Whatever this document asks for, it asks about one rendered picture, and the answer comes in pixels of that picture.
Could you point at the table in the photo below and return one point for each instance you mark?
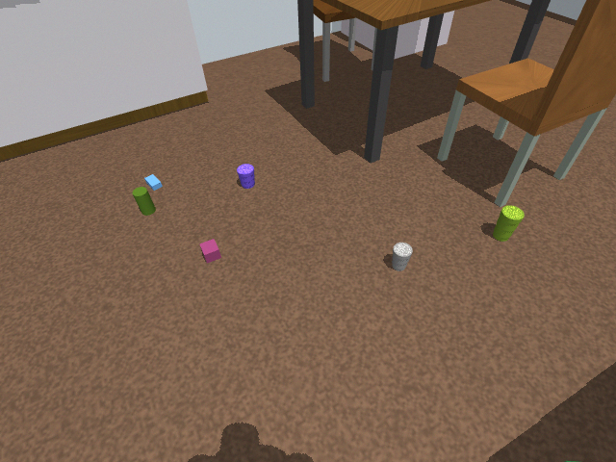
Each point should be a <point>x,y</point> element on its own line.
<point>386,15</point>

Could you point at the chair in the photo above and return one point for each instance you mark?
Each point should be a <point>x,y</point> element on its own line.
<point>537,98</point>
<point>327,14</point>

